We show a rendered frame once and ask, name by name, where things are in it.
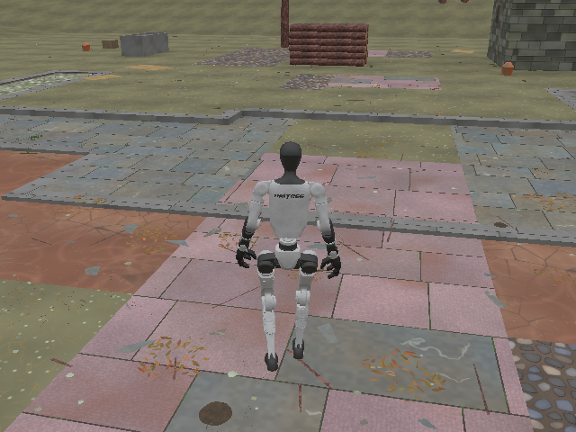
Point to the right robot forearm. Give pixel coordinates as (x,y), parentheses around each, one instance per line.
(330,242)

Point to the right robot thigh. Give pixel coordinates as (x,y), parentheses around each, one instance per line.
(307,270)

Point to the right robot hand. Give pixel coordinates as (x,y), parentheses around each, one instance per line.
(335,263)

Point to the left robot upper arm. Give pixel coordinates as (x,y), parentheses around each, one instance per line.
(256,204)

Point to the left robot forearm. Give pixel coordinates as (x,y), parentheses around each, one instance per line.
(245,237)

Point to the left robot hand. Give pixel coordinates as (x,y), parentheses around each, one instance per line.
(247,255)

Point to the left robot thigh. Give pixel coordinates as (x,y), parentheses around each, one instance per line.
(266,275)

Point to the robot thigh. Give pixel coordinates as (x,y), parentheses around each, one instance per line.
(266,275)
(307,270)

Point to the right robot upper arm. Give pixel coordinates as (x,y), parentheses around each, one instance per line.
(317,190)

